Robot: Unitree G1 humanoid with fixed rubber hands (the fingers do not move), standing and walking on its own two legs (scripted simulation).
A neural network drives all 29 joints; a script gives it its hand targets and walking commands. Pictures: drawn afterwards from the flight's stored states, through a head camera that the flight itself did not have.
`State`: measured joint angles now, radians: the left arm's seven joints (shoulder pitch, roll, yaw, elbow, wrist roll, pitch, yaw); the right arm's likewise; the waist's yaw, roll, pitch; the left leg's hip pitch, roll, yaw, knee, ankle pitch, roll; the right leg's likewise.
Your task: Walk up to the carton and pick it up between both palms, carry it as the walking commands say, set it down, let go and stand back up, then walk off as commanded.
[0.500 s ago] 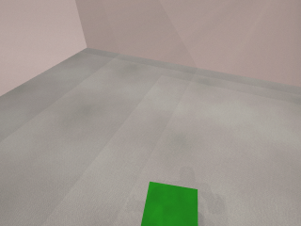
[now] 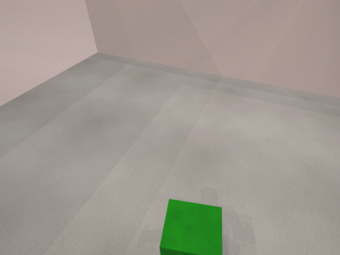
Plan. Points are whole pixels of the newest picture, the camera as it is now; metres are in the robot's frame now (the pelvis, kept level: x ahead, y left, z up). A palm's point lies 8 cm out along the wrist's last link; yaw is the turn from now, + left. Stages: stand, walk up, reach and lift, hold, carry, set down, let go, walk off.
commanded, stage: stand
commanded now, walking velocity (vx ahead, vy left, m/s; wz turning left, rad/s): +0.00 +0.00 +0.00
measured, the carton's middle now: (191, 235) +0.45 -0.07 -0.66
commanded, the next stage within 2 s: walk off in 0.34 s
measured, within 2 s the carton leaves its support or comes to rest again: neither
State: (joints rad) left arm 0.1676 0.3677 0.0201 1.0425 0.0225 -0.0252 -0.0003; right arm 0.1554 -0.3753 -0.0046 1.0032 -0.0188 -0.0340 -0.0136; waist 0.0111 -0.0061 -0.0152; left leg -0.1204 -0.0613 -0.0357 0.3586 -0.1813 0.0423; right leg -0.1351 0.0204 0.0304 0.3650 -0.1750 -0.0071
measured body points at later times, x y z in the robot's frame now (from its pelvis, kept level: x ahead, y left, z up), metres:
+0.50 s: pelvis +0.00 +0.00 +0.00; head -0.01 +0.00 +0.45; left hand +0.08 +0.31 -0.12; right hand +0.10 -0.32 -0.11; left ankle +0.01 +0.09 -0.75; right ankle +0.02 -0.11 -0.75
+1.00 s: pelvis -0.08 +0.03 -0.02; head -0.04 +0.06 +0.43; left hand -0.01 +0.33 -0.17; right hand -0.02 -0.28 -0.14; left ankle -0.06 +0.13 -0.73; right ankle +0.02 -0.11 -0.75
